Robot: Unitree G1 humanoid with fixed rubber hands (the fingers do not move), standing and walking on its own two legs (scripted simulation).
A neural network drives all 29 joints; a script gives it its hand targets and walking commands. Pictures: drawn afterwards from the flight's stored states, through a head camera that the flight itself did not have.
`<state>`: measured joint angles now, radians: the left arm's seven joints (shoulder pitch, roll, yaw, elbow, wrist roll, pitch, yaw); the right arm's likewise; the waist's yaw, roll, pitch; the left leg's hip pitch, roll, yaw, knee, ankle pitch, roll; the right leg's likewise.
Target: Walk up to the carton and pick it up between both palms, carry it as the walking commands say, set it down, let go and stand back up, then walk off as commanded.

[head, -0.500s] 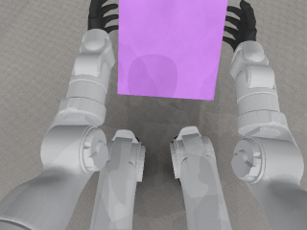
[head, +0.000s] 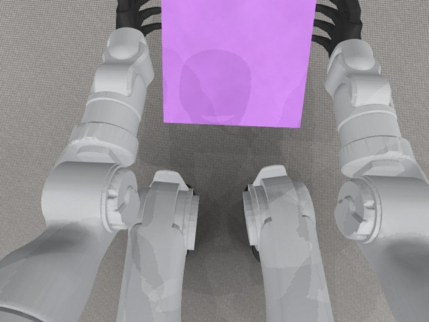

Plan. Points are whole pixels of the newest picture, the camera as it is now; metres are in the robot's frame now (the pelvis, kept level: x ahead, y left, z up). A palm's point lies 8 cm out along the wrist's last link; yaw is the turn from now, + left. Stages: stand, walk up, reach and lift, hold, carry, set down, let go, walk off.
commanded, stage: set down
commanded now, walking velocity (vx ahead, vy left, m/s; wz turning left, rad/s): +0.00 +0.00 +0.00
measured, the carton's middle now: (234, 36) +0.54 -0.04 -0.25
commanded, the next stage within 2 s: none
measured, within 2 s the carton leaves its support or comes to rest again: rests again in 0.98 s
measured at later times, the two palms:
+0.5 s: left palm (134, 38) +0.52 +0.12 -0.17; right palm (339, 48) +0.50 -0.19 -0.17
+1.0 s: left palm (136, 36) +0.53 +0.12 -0.18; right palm (337, 46) +0.50 -0.19 -0.18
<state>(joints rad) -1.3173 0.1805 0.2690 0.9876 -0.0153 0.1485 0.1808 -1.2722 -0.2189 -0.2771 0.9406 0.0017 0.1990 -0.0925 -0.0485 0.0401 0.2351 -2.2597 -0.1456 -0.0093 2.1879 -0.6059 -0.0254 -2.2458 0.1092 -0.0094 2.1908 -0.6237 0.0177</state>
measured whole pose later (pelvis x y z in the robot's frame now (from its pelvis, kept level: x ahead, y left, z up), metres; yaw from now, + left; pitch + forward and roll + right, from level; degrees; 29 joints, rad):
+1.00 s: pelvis -0.01 +0.00 -0.02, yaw +0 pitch +35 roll +0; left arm -1.38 0.21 0.30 1.07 0.02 0.14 0.10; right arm -1.36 -0.26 -0.28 1.07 0.00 0.16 -0.03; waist -0.05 0.04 0.33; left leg -2.25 -0.11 0.02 2.25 -0.60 0.00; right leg -2.24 0.07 -0.03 2.25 -0.62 0.00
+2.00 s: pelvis -0.01 +0.00 -0.02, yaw -1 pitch +34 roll +0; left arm -1.42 0.35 0.05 1.20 -0.22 0.02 0.11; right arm -1.40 -0.40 -0.11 1.24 0.24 0.00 -0.06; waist -0.04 0.01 0.39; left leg -2.27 -0.05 0.04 2.26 -0.58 0.02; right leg -2.27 0.02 -0.04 2.25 -0.58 -0.03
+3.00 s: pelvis +0.01 +0.00 +0.14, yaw -1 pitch +46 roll +0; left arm -1.13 0.30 0.20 0.84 -0.08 0.18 0.08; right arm -1.10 -0.36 -0.26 0.85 0.12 0.16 0.03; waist -0.05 0.02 -0.03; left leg -1.97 -0.06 0.00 1.66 -0.50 0.01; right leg -1.97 0.04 -0.01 1.66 -0.50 -0.02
